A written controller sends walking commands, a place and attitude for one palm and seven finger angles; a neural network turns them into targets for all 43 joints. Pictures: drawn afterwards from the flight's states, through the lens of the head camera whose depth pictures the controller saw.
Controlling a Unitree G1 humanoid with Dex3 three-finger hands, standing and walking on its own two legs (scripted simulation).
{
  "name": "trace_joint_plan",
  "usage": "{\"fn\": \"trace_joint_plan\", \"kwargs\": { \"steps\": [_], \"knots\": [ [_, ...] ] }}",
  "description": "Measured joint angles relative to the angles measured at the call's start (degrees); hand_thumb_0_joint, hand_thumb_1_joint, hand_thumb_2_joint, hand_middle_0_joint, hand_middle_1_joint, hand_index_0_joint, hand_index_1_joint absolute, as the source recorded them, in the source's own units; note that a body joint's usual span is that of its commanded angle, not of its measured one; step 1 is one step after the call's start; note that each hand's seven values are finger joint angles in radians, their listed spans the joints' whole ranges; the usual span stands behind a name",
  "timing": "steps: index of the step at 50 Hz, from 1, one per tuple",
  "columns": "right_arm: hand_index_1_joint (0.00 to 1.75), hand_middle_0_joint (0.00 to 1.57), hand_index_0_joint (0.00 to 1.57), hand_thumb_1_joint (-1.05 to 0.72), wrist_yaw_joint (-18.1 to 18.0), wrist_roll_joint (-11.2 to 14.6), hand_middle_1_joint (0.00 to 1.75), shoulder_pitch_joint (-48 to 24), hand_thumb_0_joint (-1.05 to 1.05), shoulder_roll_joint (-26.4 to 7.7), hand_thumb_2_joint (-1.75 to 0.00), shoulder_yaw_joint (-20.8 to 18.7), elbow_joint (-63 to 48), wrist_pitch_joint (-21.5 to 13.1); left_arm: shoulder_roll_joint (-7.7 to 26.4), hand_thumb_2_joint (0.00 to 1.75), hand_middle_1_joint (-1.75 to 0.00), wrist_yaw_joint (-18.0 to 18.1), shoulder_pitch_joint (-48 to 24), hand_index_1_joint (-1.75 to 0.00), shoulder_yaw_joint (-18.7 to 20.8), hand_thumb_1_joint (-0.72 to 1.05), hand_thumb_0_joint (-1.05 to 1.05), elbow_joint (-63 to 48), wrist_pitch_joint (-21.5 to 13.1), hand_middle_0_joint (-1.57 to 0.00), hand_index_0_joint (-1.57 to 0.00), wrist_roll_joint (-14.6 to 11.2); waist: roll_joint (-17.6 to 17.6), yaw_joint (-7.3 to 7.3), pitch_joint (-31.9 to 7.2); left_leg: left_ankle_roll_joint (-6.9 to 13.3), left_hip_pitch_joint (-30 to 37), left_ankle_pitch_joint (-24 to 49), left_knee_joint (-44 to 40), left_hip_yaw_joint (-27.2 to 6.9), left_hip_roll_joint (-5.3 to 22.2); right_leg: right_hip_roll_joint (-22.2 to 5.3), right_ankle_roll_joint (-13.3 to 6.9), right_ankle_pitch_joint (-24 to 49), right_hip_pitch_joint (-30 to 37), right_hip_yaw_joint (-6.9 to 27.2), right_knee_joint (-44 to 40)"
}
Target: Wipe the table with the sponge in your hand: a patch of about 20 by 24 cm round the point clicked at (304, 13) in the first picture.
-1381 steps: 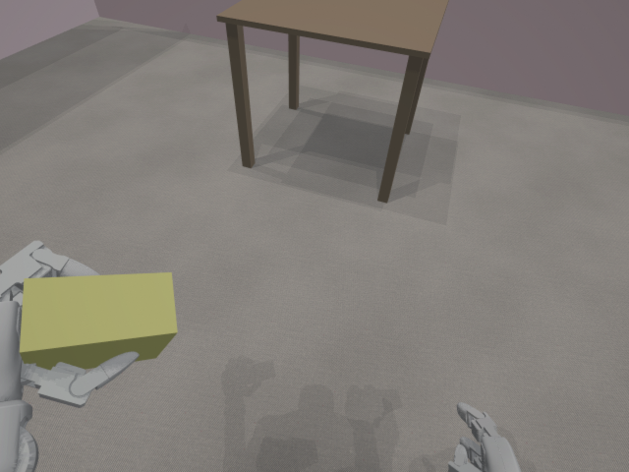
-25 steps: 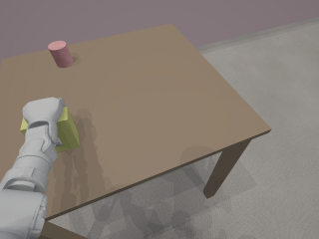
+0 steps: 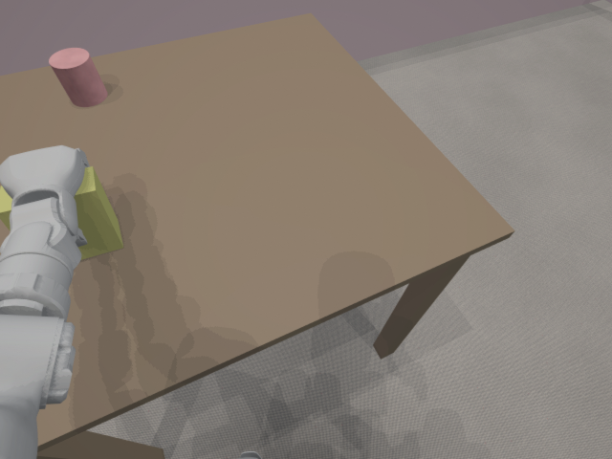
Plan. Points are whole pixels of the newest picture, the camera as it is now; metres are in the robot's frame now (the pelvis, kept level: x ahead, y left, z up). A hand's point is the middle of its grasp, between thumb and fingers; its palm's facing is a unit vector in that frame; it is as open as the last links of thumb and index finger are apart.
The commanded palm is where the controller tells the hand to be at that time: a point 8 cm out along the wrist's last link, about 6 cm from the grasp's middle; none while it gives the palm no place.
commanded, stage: slide across to the middle lane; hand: left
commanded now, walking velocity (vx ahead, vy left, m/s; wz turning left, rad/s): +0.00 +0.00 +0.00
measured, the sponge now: (72, 228) +0.42 +0.34 +0.02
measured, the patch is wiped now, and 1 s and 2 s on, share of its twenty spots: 0.50 0.60 0.70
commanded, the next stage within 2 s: wipe back along the middle lane in 0.62 s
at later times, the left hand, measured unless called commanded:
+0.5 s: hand (95, 189) +0.46 +0.30 +0.06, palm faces -0.10 -0.02 -0.99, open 10.0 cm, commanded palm +0.45 +0.27 +0.11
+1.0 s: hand (122, 196) +0.45 +0.26 +0.06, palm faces -0.08 -0.02 -1.00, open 10.0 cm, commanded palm +0.42 +0.24 +0.09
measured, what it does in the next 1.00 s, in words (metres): stands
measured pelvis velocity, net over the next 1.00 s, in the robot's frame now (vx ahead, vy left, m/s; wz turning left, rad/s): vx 0.03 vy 0.00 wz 0.00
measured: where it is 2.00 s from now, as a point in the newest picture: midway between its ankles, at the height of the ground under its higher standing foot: outside the picture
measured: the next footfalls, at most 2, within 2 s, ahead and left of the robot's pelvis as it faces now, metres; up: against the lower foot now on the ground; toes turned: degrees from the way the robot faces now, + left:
none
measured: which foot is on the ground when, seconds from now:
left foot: down 0.00-1.00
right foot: down 0.00-1.00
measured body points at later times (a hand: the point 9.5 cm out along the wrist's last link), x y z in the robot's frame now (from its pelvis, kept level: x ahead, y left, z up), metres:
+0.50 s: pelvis +0.02 +0.01 +0.01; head +0.08 +0.01 +0.45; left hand +0.46 +0.30 +0.11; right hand +0.11 -0.25 -0.13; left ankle +0.03 +0.09 -0.72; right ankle -0.01 -0.11 -0.72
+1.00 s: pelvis +0.03 +0.00 +0.01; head +0.07 -0.01 +0.46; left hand +0.45 +0.26 +0.11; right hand +0.12 -0.26 -0.13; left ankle +0.03 +0.09 -0.72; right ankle -0.01 -0.11 -0.72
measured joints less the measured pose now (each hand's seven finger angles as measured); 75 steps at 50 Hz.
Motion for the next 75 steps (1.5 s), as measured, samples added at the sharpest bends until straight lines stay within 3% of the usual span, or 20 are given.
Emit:
{"fn": "trace_joint_plan", "kwargs": {
  "steps": [5,10,17,27,39,56,75],
  "knots": [
    [0.3,0.2,0.2,-0.9,0.33,-0.37,0.3,1.9,0.01,-0.05,-0.9,-1.13,0.72,0.18,0.09,1.04,-1.34,0.05,1.33,-1.33,-0.99,-0.51,0.01,-2.23,0.17,-0.75,-0.77,-0.24,0.3,0.2,-0.22,0.18,0.07,-0.44,-0.09,0.37,0.1,0.1,0.21,0.03,0.17,0.43,-0.64],
    [0.3,0.2,0.2,-0.9,0.51,-0.06,0.3,2.27,0.01,0.26,-0.9,-1.44,2.36,0.55,-1.71,1.04,-1.34,1.33,3.24,-1.33,-1.94,-0.51,0.01,-4.28,1.12,-0.75,-0.76,-2.23,0.45,0.68,-0.05,0.45,2.36,-0.64,-1.27,0.55,-0.24,-0.15,0.58,0.08,2.63,0.64,-2.19],
    [0.3,0.2,0.2,-0.9,0.91,-0.05,0.3,0.3,0.01,1.16,-0.9,-1.29,2.79,-0.07,-4.49,1.04,-1.34,1.54,2.54,-1.33,-4.42,-0.51,0.0,-4.48,3.32,-0.75,-0.76,-3.03,0.26,1.14,0.09,0.69,4.83,-0.45,-2.94,0.43,-1.06,-0.83,0.9,0.04,5.17,0.5,-3.66],
    [0.3,0.2,0.2,-0.9,1.59,-0.46,0.3,-3.89,0.01,1.87,-0.9,-0.72,1.18,0.39,-9.18,1.04,-1.34,2.16,1.4,-1.33,-5.89,-0.5,0.0,-4.9,5.91,-0.75,-0.76,-2.98,0.16,1.82,-0.43,0.69,6.31,-0.76,-3.71,0.46,-1.48,-1.21,1.04,-0.52,6.48,0.55,-4.0],
    [0.3,0.2,0.2,-0.9,1.66,-0.71,0.3,-4.45,0.01,1.47,-0.9,-0.97,1.05,2.04,-11.68,1.04,-1.34,2.57,1.5,-1.34,-7.92,-0.5,0.0,-5.81,9.46,-0.74,-0.76,-3.24,0.14,2.06,-0.52,0.12,7.07,-1.01,-3.94,-0.04,-1.21,-0.85,0.53,-0.91,7.36,0.14,-4.28],
    [0.3,0.2,0.2,-0.91,1.5,0.51,0.3,-4.28,0.01,0.65,-0.9,-0.44,0.49,4.74,-13.62,1.04,-1.35,3.87,10.57,-1.34,-8.33,-0.5,0.0,-14.04,12.34,-0.73,-0.75,-4.73,0.66,2.58,-0.68,-0.43,11.67,-0.3,-6.55,0.78,-0.74,-0.35,-0.03,-0.29,11.2,1.08,-6.09],
    [0.3,0.2,0.2,-0.91,1.07,1.31,0.3,-8.54,0.01,1.03,-0.9,0.4,-2.25,5.25,-17.1,1.04,-1.35,3.25,16.84,-1.35,-12.81,-0.49,0.0,-23.03,16.6,-0.73,-0.74,-5.12,0.63,4.95,-0.49,-0.53,14.4,0.2,-7.39,0.11,-1.34,-0.83,-0.19,-0.5,13.89,0.41,-6.22]
  ]
}}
